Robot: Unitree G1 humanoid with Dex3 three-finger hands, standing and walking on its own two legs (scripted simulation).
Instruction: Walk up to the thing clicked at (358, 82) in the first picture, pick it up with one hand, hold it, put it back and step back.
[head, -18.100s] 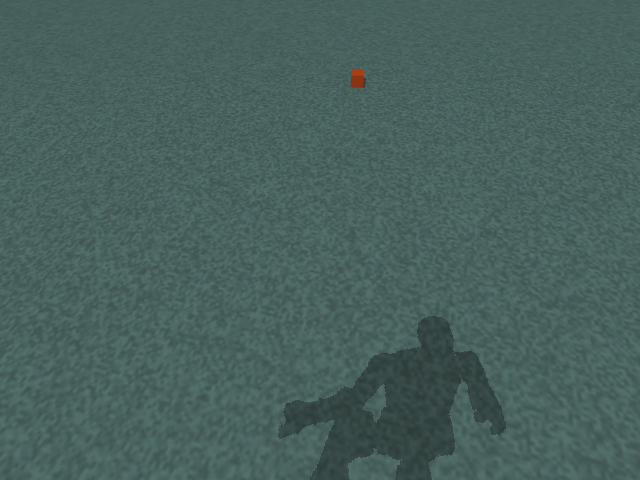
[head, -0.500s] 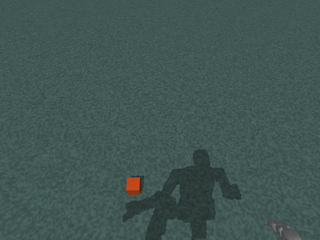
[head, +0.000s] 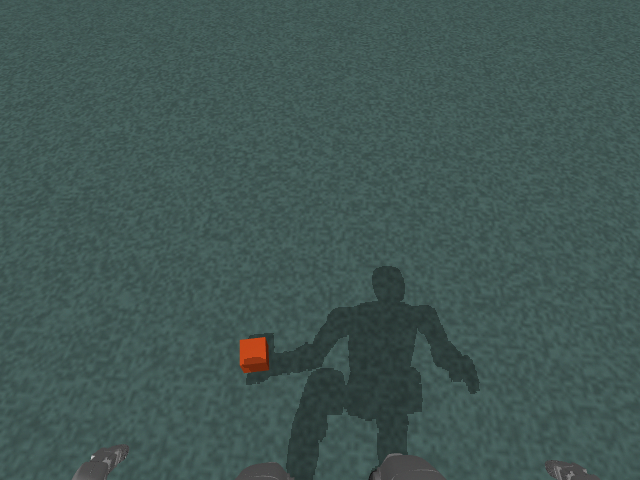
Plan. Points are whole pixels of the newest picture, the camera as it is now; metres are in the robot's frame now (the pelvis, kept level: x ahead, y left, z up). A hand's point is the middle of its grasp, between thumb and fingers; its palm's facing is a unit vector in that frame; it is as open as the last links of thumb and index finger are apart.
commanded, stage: walk up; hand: left
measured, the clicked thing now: (254, 355) +0.50 +0.23 -0.72
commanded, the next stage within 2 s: stand in 0.52 s
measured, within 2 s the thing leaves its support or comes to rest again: neither
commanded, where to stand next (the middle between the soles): +0.09 -0.02 m, yaw +0 degrees
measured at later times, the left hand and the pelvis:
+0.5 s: hand out of the picture +0.10 +0.25 -0.14, palm faces -0.04 -0.94 -0.33, open 7.3 cm; pelvis +0.00 +0.00 +0.01, yaw -2 degrees
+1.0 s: hand out of the picture +0.12 +0.24 -0.13, palm faces -0.04 -0.94 -0.35, open 7.3 cm; pelvis +0.04 -0.01 +0.02, yaw +0 degrees
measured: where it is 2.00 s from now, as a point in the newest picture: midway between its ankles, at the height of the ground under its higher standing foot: outside the picture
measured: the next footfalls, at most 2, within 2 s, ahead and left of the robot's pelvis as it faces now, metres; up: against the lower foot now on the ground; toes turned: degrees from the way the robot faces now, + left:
none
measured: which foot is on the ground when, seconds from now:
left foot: down 0.00-1.00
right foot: down 0.00-1.00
